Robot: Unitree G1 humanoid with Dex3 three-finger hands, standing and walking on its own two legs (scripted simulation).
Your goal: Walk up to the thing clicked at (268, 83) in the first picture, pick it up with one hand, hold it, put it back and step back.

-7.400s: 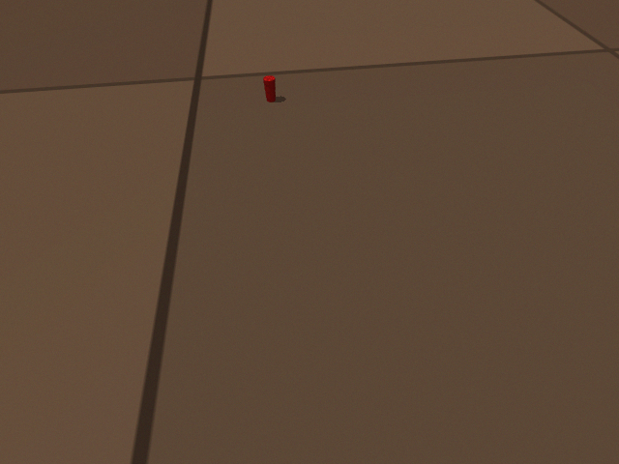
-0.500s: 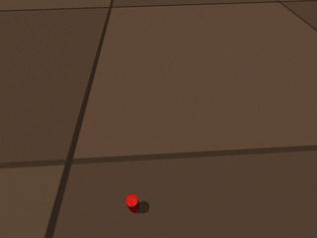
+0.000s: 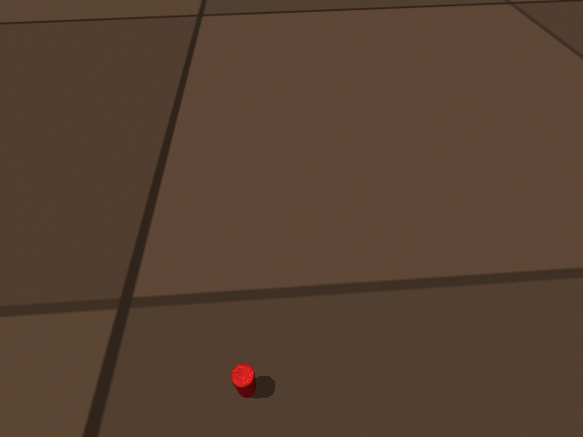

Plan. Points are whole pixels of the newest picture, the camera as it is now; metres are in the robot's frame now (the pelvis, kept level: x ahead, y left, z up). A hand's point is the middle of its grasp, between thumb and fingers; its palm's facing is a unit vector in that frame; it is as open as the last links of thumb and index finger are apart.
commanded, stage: stand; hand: left
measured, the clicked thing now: (245, 382) +0.41 +0.17 -0.71
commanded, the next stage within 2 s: go down in 1.88 s
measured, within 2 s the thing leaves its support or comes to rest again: neither
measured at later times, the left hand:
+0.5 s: hand out of the picture +0.10 +0.25 -0.16, palm faces -0.01 -0.94 -0.34, open 7.4 cm
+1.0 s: hand out of the picture +0.09 +0.25 -0.16, palm faces +0.00 -0.94 -0.35, open 7.4 cm
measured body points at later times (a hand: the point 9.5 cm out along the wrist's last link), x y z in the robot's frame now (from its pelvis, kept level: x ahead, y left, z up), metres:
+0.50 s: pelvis +0.02 -0.01 +0.00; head +0.03 -0.01 +0.45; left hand +0.10 +0.30 -0.13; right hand +0.11 -0.31 -0.13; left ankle +0.01 +0.13 -0.75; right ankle -0.01 -0.14 -0.75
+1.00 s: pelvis +0.02 +0.00 +0.00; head +0.03 -0.01 +0.45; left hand +0.09 +0.30 -0.13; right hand +0.10 -0.30 -0.13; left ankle +0.01 +0.13 -0.75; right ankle -0.01 -0.14 -0.75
